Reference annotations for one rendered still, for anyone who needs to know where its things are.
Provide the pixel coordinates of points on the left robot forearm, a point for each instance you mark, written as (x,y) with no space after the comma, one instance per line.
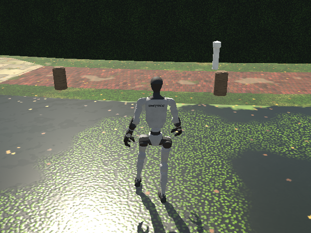
(130,128)

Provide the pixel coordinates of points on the robot right hand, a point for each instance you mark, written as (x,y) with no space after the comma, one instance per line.
(179,132)

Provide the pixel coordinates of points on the robot torso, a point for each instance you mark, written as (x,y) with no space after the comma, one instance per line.
(156,112)

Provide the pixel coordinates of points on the right robot upper arm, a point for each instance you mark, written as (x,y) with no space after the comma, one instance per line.
(173,109)

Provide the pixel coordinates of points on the robot left hand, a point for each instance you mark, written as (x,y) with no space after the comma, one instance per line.
(126,140)

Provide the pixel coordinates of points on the left robot upper arm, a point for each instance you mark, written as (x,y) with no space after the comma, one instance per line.
(138,110)

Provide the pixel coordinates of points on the right robot forearm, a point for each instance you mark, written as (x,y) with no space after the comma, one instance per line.
(178,125)

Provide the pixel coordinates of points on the right robot thigh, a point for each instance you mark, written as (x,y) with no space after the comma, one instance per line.
(165,151)

